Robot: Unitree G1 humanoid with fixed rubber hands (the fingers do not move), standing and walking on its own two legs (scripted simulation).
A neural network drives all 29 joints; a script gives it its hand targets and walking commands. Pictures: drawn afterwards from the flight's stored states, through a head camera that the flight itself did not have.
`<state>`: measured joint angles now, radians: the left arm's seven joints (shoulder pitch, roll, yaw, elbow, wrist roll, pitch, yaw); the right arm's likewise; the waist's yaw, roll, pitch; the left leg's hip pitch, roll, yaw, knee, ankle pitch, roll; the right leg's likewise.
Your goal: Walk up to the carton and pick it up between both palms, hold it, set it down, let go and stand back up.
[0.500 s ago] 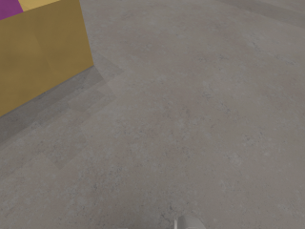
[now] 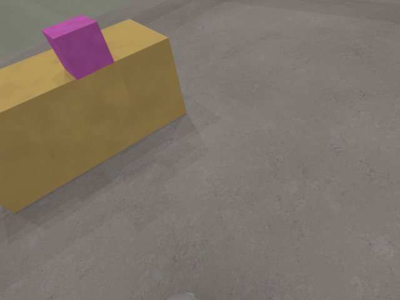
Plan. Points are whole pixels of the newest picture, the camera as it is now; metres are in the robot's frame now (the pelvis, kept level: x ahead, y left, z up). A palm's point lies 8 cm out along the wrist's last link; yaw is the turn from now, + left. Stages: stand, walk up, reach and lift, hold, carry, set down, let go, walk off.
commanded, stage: walk up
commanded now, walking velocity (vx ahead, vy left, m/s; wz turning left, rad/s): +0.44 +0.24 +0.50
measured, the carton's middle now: (79, 46) +1.40 +0.70 -0.03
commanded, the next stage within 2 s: none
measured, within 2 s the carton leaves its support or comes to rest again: neither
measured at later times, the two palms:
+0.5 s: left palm out of the picture +0.00 +0.31 -0.17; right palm (226, 218) +0.36 -0.04 -0.15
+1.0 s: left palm (69, 184) +0.54 +0.50 -0.16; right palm (202, 205) +0.42 +0.04 -0.17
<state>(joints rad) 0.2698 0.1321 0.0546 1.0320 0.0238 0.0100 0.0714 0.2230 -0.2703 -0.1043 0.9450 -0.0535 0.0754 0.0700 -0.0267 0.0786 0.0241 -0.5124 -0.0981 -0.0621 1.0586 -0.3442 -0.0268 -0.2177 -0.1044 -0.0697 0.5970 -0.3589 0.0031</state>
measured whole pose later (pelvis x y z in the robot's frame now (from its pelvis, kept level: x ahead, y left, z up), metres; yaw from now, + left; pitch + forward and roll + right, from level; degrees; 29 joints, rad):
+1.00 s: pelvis +0.46 +0.26 -0.04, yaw +21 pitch -1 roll -4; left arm 0.02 0.13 0.03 0.92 0.02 -0.06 -0.03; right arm 0.47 -0.14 -0.01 1.13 -0.01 -0.08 -0.01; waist -0.07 0.08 0.13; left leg 0.21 0.02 0.03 0.54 -0.57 0.06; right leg -0.54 0.00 -0.20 0.69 -0.14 -0.08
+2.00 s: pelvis +0.86 +0.48 -0.01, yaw +23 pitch +0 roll +1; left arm 0.11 0.16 0.05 1.01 0.01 -0.01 -0.02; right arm 0.44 -0.09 -0.04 1.10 -0.04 -0.07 -0.01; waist -0.10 0.00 0.07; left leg -0.06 0.06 0.11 0.50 -0.44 -0.04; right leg -0.42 -0.08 -0.12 0.58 -0.17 0.00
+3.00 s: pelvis +0.89 +0.46 -0.01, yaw +26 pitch -1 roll +2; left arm 0.25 0.13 0.02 1.10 0.03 0.02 0.03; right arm 0.17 -0.20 -0.07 1.08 -0.02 0.07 -0.04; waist 0.01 0.08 0.05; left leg -0.40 -0.04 0.04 0.65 -0.35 0.04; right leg -0.27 -0.03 -0.08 0.67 -0.38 -0.05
